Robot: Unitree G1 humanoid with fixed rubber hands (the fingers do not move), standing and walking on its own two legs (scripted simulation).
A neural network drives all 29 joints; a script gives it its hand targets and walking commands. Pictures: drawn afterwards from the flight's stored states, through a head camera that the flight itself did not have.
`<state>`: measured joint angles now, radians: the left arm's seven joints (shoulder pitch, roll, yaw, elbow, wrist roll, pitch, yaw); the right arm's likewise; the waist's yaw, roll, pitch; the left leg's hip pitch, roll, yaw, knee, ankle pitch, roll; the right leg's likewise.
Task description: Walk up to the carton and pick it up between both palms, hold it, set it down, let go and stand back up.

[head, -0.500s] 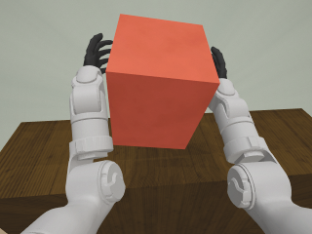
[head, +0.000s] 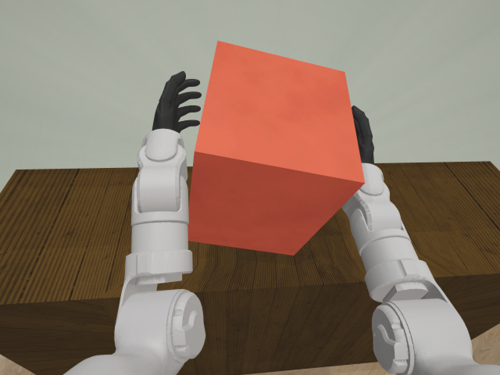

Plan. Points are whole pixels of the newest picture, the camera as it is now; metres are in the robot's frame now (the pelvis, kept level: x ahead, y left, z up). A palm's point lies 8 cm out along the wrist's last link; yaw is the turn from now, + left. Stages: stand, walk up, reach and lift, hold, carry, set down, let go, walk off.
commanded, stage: set down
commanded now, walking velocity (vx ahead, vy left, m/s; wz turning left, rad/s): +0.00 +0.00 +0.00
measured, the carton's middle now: (260, 161) +0.40 -0.02 +0.15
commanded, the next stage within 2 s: none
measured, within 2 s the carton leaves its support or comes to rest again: neither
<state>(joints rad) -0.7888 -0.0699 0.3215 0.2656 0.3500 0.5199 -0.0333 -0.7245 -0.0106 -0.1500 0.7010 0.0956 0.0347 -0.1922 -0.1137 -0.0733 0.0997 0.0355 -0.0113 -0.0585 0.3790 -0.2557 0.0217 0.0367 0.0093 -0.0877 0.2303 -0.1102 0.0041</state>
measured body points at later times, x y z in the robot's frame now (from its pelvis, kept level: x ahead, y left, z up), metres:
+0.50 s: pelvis +0.00 +0.00 +0.00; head -0.02 +0.04 +0.45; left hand +0.43 +0.11 +0.20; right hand +0.39 -0.18 +0.16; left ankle -0.02 +0.10 -0.75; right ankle +0.02 -0.12 -0.75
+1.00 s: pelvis +0.01 +0.01 +0.00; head +0.01 +0.04 +0.45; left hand +0.45 +0.10 +0.16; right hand +0.39 -0.19 +0.13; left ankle -0.02 +0.10 -0.75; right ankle +0.02 -0.12 -0.75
